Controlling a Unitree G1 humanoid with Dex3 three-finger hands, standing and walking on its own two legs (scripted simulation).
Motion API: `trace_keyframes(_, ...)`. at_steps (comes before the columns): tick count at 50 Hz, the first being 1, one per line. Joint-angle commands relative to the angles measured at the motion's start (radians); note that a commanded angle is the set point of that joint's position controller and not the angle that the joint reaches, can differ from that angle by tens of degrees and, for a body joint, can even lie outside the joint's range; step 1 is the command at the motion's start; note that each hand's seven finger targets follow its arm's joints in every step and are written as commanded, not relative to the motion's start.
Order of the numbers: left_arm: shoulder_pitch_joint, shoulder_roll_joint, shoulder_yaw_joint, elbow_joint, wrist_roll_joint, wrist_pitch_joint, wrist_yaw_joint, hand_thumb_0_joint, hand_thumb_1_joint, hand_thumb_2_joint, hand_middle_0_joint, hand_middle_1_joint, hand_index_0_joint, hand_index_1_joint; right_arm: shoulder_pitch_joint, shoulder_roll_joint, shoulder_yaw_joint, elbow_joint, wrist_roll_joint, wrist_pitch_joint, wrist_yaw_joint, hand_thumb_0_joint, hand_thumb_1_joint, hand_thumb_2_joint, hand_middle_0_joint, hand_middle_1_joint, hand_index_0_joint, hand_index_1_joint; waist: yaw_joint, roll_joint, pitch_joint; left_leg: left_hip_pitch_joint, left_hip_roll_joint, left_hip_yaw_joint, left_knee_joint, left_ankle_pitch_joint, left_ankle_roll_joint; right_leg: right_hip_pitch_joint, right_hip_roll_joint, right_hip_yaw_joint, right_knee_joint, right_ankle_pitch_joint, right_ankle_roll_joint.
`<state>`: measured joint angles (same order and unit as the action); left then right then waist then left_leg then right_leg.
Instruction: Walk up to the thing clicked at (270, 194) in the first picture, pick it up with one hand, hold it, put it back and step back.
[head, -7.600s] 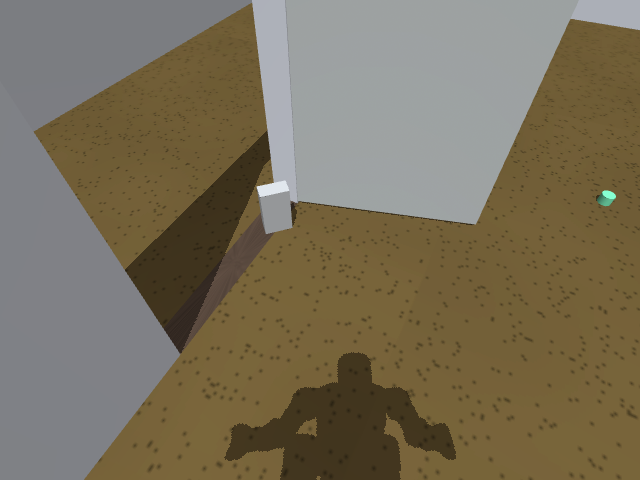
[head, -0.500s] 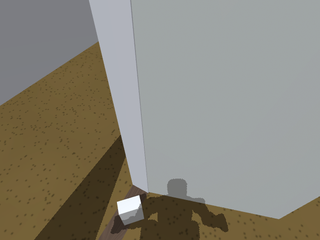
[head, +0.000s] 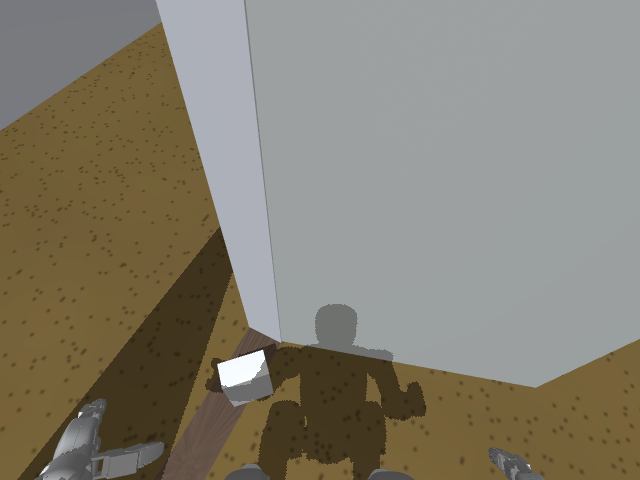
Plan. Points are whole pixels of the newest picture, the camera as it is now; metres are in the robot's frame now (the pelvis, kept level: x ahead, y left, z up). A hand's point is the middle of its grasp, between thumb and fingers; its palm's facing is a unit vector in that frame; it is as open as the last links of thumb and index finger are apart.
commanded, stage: go down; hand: left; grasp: from the side
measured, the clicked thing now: (247, 379) +0.39 +0.17 -0.64
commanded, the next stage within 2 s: none
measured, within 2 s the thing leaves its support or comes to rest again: neither
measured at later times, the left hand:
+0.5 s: hand out of the picture +0.15 +0.30 -0.19, palm faces +0.12 -0.95 -0.29, open 17.4 cm
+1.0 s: hand (117, 415) +0.25 +0.35 -0.29, palm faces +0.15 -0.97 -0.20, open 17.5 cm
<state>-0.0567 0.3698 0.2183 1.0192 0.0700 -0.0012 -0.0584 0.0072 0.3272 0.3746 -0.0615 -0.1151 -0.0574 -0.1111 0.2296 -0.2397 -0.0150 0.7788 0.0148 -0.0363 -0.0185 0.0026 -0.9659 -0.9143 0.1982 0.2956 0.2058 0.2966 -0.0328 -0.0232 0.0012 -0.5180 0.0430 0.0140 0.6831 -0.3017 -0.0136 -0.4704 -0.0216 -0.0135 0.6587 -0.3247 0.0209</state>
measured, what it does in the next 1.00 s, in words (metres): lowers itself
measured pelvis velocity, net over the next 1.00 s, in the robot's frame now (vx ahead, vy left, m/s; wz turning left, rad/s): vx -0.05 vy -0.01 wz -0.03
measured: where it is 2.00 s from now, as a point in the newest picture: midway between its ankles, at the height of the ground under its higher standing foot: outside the picture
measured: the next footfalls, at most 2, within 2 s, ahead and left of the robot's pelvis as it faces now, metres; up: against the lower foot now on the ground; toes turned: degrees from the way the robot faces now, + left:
none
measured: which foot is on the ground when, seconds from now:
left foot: down 0.00-1.00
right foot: down 0.00-1.00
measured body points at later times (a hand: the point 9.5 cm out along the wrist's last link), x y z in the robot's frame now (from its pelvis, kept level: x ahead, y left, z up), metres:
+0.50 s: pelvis -0.01 +0.00 -0.08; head +0.10 +0.03 +0.36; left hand +0.14 +0.35 -0.17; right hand +0.18 -0.25 -0.16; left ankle +0.02 +0.13 -0.72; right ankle +0.00 -0.14 -0.72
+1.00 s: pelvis -0.05 -0.01 -0.22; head +0.14 +0.02 +0.19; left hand +0.23 +0.40 -0.27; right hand +0.11 -0.27 -0.34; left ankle +0.02 +0.13 -0.72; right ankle +0.00 -0.14 -0.72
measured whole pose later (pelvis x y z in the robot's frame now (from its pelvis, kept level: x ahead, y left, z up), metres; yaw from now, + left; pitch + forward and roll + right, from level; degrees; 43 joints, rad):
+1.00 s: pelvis -0.05 -0.01 -0.22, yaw -2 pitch +32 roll -4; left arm -0.18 0.58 0.62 0.80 -0.13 -0.26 -0.48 -0.01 -0.58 0.04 -0.09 -0.07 -0.07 -0.07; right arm 0.13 -0.29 0.02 0.65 -0.03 -0.16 -0.04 0.01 -0.91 -0.90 0.20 0.30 0.21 0.30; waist -0.02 -0.01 -0.16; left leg -1.68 0.06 -0.08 1.77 -0.64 -0.03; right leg -1.61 -0.01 -0.05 1.74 -0.69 0.01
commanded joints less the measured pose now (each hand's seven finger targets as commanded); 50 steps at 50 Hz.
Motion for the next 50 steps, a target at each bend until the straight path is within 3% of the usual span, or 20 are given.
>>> trace_keyframes(1, 0.078, 0.228, 0.090, -0.081, -0.002, 0.015, -0.016, 0.000, -0.224, 0.094, -0.059, -0.078, -0.058, -0.079, -0.023, -0.184, -0.072, -0.176, 0.005, -0.044, -0.003, 0.000, -0.908, -0.902, 0.199, 0.300, 0.199, 0.300, 0.046, 0.053, -0.206, -0.038, -0.043, 0.005, 0.056, 0.129, 0.013, -0.041, 0.026, -0.021, 0.044, 0.105, -0.044)
trace_keyframes(4, 0.106, 0.228, 0.124, -0.161, -0.017, -0.011, -0.055, 0.000, -0.372, 0.065, -0.064, -0.086, -0.063, -0.088, -0.024, -0.182, -0.081, -0.228, 0.003, -0.064, 0.000, 0.000, -0.906, -0.900, 0.199, 0.301, 0.199, 0.301, 0.041, 0.069, -0.241, -0.122, -0.033, -0.001, 0.145, 0.057, 0.014, -0.158, 0.030, -0.023, 0.151, 0.036, -0.045)
trace_keyframes(7, 0.088, 0.244, 0.135, -0.366, -0.031, -0.038, -0.086, 0.000, -0.472, 0.032, -0.076, -0.081, -0.074, -0.085, -0.006, -0.177, -0.092, -0.254, 0.002, -0.081, -0.008, 0.000, -0.903, -0.899, 0.199, 0.301, 0.199, 0.301, 0.034, 0.113, -0.329, -0.123, -0.025, -0.018, 0.193, 0.058, 0.013, -0.223, 0.031, -0.027, 0.226, 0.033, -0.045)
trace_keyframes(11, 0.188, 0.252, 0.163, -0.497, -0.044, -0.009, -0.094, 0.000, -0.550, 0.000, -0.092, -0.064, -0.090, -0.066, -0.005, -0.176, -0.092, -0.288, 0.006, -0.096, -0.024, 0.000, -0.900, -0.896, 0.199, 0.301, 0.199, 0.301, 0.022, 0.114, -0.372, -0.122, -0.013, -0.026, 0.226, 0.071, 0.014, -0.255, 0.032, -0.028, 0.263, 0.038, -0.041)
trace_keyframes(13, 0.230, 0.226, 0.148, -0.524, -0.046, 0.021, -0.096, 0.000, -0.582, 0.000, -0.098, -0.052, -0.095, -0.056, -0.007, -0.173, -0.090, -0.302, 0.004, -0.101, -0.031, 0.000, -0.896, -0.895, 0.199, 0.301, 0.199, 0.301, 0.006, 0.085, -0.375, -0.136, -0.008, -0.030, 0.250, 0.077, 0.018, -0.269, 0.031, -0.030, 0.272, 0.045, -0.038)
trace_keyframes(15, 0.245, 0.231, 0.159, -0.565, -0.047, 0.041, -0.092, 0.000, -0.579, 0.000, -0.092, -0.033, -0.091, -0.035, -0.012, -0.172, -0.085, -0.313, 0.005, -0.108, -0.038, 0.000, -0.890, -0.893, 0.200, 0.300, 0.200, 0.300, 0.011, 0.089, -0.368, -0.164, -0.011, -0.031, 0.264, 0.048, 0.017, -0.283, 0.028, -0.027, 0.280, 0.025, -0.039)
trace_keyframes(16, 0.250, 0.266, 0.192, -0.600, -0.049, 0.045, -0.089, 0.000, -0.583, 0.000, -0.093, -0.040, -0.093, -0.040, -0.018, -0.172, -0.084, -0.318, 0.002, -0.111, -0.042, 0.000, -0.888, -0.892, 0.200, 0.300, 0.200, 0.300, 0.021, 0.112, -0.374, -0.173, -0.012, -0.025, 0.277, 0.038, 0.018, -0.287, 0.026, -0.023, 0.285, 0.020, -0.039)
trace_keyframes(19, 0.285, 0.230, 0.184, -0.612, -0.060, 0.052, -0.092, 0.000, -0.578, 0.000, -0.095, -0.016, -0.094, -0.017, -0.025, -0.162, -0.075, -0.330, -0.004, -0.125, -0.050, 0.000, -0.888, -0.892, 0.200, 0.300, 0.200, 0.300, 0.000, 0.094, -0.367, -0.207, -0.012, -0.026, 0.312, 0.036, 0.021, -0.316, 0.025, -0.026, 0.309, 0.022, -0.037)
trace_keyframes(21, 0.246, 0.245, 0.198, -0.610, -0.064, 0.048, -0.099, 0.000, -0.574, 0.000, -0.098, -0.011, -0.097, -0.011, -0.024, -0.159, -0.070, -0.325, -0.008, -0.138, -0.057, 0.000, -0.895, -0.893, 0.200, 0.300, 0.199, 0.300, -0.005, 0.105, -0.351, -0.232, -0.010, -0.030, 0.336, 0.036, 0.023, -0.356, 0.023, -0.024, 0.336, 0.019, -0.038)
trace_keyframes(23, 0.189, 0.278, 0.230, -0.578, -0.069, 0.022, -0.113, 0.000, -0.568, 0.000, -0.096, -0.024, -0.096, -0.023, -0.033, -0.167, -0.067, -0.317, -0.012, -0.148, -0.057, 0.000, -0.896, -0.894, 0.200, 0.300, 0.200, 0.300, -0.004, 0.122, -0.319, -0.283, -0.006, -0.040, 0.367, 0.018, 0.021, -0.423, 0.022, -0.027, 0.386, -0.012, -0.041)
trace_keyframes(24, 0.157, 0.257, 0.214, -0.553, -0.076, 0.003, -0.128, 0.000, -0.589, 0.000, -0.099, -0.025, -0.100, -0.024, -0.036, -0.166, -0.065, -0.318, -0.016, -0.155, -0.057, 0.000, -0.905, -0.896, 0.200, 0.300, 0.199, 0.300, -0.016, 0.111, -0.321, -0.312, -0.005, -0.045, 0.401, 0.025, 0.023, -0.472, 0.022, -0.028, 0.421, -0.013, -0.041)
trace_keyframes(26, 0.089, 0.295, 0.253, -0.508, -0.089, -0.052, -0.159, 0.000, -0.596, 0.000, -0.098, -0.033, -0.095, -0.034, -0.029, -0.172, -0.069, -0.308, -0.023, -0.171, -0.058, 0.000, -0.914, -0.899, 0.200, 0.300, 0.199, 0.300, -0.020, 0.092, -0.349, -0.374, -0.008, -0.039, 0.481, 0.021, 0.033, -0.527, 0.019, -0.023, 0.477, -0.007, -0.037)
trace_keyframes(29, 0.032, 0.348, 0.305, -0.482, -0.121, -0.156, -0.230, 0.000, -0.611, 0.000, -0.092, -0.004, -0.085, -0.009, -0.036, -0.186, -0.069, -0.305, -0.030, -0.193, -0.050, 0.000, -0.918, -0.901, 0.199, 0.300, 0.199, 0.300, 0.009, 0.133, -0.429, -0.463, -0.014, -0.049, 0.573, -0.016, 0.031, -0.640, 0.017, -0.021, 0.593, -0.060, -0.045)
trace_keyframes(31, 0.031, 0.340, 0.305, -0.420, -0.140, -0.206, -0.283, 0.000, -0.607, 0.000, -0.086, -0.007, -0.080, -0.010, -0.043, -0.197, -0.069, -0.302, -0.033, -0.199, -0.045, 0.000, -0.905, -0.897, 0.199, 0.300, 0.199, 0.300, 0.008, 0.136, -0.460, -0.517, -0.014, -0.059, 0.620, -0.059, 0.027, -0.713, 0.021, -0.022, 0.648, -0.101, -0.047)
trace_keyframes(33, -0.037, 0.401, 0.335, -0.449, -0.154, -0.249, -0.317, 0.000, -0.607, 0.000, -0.087, -0.036, -0.078, -0.041, -0.039, -0.214, -0.069, -0.295, -0.034, -0.199, -0.042, 0.000, -0.902, -0.898, 0.200, 0.300, 0.199, 0.300, 0.026, 0.187, -0.543, -0.518, -0.010, -0.075, 0.650, -0.058, 0.020, -0.756, 0.017, -0.015, 0.700, -0.109, -0.051)
trace_keyframes(37, -0.049, 0.456, 0.398, -0.399, -0.176, -0.274, -0.362, 0.000, -0.601, 0.010, -0.082, -0.055, -0.072, -0.062, -0.038, -0.242, -0.068, -0.273, -0.035, -0.186, -0.039, 0.000, -0.894, -0.898, 0.200, 0.300, 0.199, 0.300, 0.068, 0.216, -0.655, -0.496, -0.004, -0.098, 0.707, 0.017, 0.013, -0.840, 0.025, -0.037, 0.788, -0.081, -0.058)
trace_keyframes(41, -0.040, 0.528, 0.477, -0.391, -0.198, -0.278, -0.374, 0.000, -0.610, 0.022, -0.084, -0.067, -0.073, -0.073, -0.058, -0.252, -0.066, -0.284, -0.033, -0.176, -0.039, 0.000, -0.903, -0.900, 0.199, 0.300, 0.199, 0.300, 0.085, 0.146, -0.703, -0.586, -0.015, -0.083, 0.777, 0.022, 0.026, -0.829, 0.030, -0.029, 0.807, -0.067, -0.056)
trace_keyframes(44, -0.108, 0.522, 0.481, -0.390, -0.217, -0.289, -0.390, 0.000, -0.598, 0.034, -0.077, -0.076, -0.069, -0.080, -0.051, -0.243, -0.060, -0.255, -0.032, -0.171, -0.036, 0.000, -0.908, -0.901, 0.199, 0.300, 0.199, 0.300, 0.061, 0.108, -0.711, -0.675, -0.015, -0.075, 0.849, 0.013, 0.038, -0.839, 0.032, -0.019, 0.840, -0.058, -0.048)
trace_keyframes(45, -0.140, 0.553, 0.506, -0.413, -0.222, -0.296, -0.392, 0.000, -0.577, 0.044, -0.073, -0.075, -0.065, -0.080, -0.051, -0.244, -0.062, -0.260, -0.032, -0.171, -0.037, 0.000, -0.909, -0.901, 0.199, 0.300, 0.199, 0.300, 0.057, 0.082, -0.738, -0.705, -0.015, -0.068, 0.876, 0.008, 0.045, -0.817, 0.031, -0.007, 0.835, -0.052, -0.040)
trace_keyframes(50, -0.251, 0.585, 0.518, -0.310, -0.235, -0.340, -0.439, 0.000, -0.554, 0.049, -0.066, -0.076, -0.061, -0.078, -0.033, -0.247, -0.053, -0.200, -0.036, -0.173, -0.041, 0.000, -0.903, -0.901, 0.199, 0.300, 0.199, 0.300, 0.038, 0.120, -0.669, -0.802, -0.009, -0.076, 0.929, -0.112, 0.042, -0.950, 0.034, -0.008, 0.899, -0.164, -0.049)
